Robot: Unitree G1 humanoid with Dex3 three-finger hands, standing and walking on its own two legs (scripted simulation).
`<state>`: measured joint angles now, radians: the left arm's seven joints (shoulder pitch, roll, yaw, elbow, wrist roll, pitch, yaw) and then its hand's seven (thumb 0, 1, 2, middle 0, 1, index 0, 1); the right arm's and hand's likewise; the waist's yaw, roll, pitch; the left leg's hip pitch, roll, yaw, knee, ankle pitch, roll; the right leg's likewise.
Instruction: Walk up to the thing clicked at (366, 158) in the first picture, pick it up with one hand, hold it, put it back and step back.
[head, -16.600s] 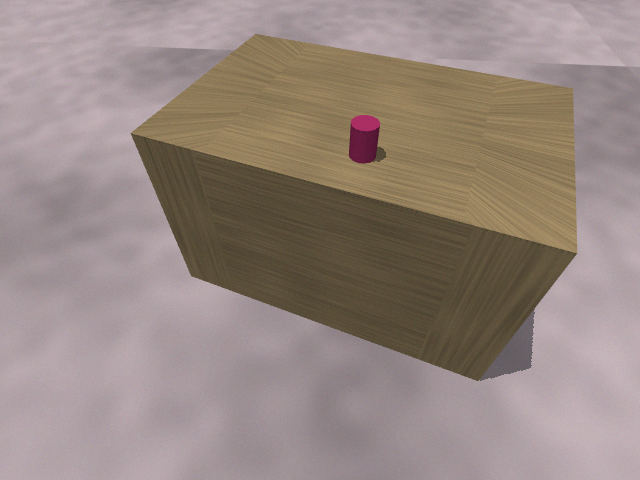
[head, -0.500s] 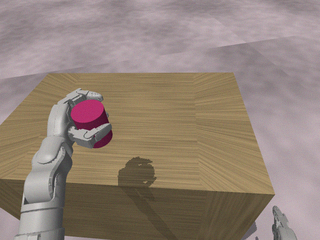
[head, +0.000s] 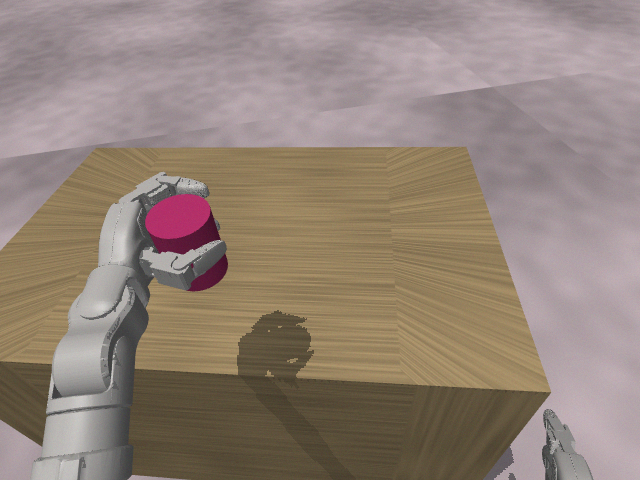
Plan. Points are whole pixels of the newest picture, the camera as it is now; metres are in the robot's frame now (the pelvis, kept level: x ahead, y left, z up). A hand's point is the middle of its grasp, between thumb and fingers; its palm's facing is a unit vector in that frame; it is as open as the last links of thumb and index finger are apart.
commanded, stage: hold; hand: left
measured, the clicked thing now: (190, 244) +0.34 +0.17 +0.17
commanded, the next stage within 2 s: crouch in 1.16 s
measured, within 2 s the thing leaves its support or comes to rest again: neither
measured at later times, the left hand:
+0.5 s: hand (182, 237) +0.33 +0.17 +0.19, palm faces +0.09 -1.00 -0.01, open 9.5 cm
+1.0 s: hand (182, 236) +0.33 +0.17 +0.19, palm faces +0.09 -1.00 -0.01, open 9.6 cm
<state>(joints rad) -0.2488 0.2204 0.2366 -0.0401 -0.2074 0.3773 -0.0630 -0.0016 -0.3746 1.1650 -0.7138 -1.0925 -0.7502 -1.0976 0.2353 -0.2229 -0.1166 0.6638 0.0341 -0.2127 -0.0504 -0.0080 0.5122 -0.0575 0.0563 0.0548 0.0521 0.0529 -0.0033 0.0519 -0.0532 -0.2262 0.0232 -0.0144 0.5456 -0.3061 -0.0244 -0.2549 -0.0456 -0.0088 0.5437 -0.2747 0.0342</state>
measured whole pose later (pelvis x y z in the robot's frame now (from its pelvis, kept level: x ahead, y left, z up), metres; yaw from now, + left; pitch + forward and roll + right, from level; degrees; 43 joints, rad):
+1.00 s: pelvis +0.00 +0.00 +0.00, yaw +0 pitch -1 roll +0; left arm -0.25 0.22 0.24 -0.06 -0.21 0.38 -0.06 0.00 -0.37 1.17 -0.71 -1.10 -0.75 -1.10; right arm 0.23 -0.22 -0.11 0.67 0.03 -0.21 -0.05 -0.01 0.51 -0.06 0.06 0.05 0.05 0.05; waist 0.00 0.05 -0.05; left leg -0.22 0.02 -0.01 0.54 -0.30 -0.02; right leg -0.24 -0.05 -0.01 0.53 -0.26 0.03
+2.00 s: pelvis -0.01 +0.00 -0.01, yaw -1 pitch +6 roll +0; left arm -0.51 0.27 0.25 0.65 -0.16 -0.11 -0.06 0.00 -0.37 1.17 -0.72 -1.08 -0.76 -1.08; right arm 0.23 -0.22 -0.09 0.59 0.02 -0.18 -0.05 -0.01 0.53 -0.05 0.06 0.05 0.05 0.05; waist -0.06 0.00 -0.04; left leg -0.42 0.03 0.00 0.66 -0.34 -0.02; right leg -0.46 -0.03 0.01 0.65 -0.29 0.03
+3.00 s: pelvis -0.03 +0.00 -0.06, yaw -1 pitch +17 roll -1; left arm -0.72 0.37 0.35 1.00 -0.10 -0.37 -0.09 0.00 -0.35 1.14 -0.73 -1.06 -0.76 -1.06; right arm 0.35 -0.23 -0.06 0.17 -0.03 -0.06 0.00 -0.01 0.50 -0.06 0.06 0.05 0.05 0.05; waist -0.16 -0.01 -0.11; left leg -0.86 0.05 -0.03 1.01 -0.46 -0.03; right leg -0.87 -0.02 0.00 0.96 -0.39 0.03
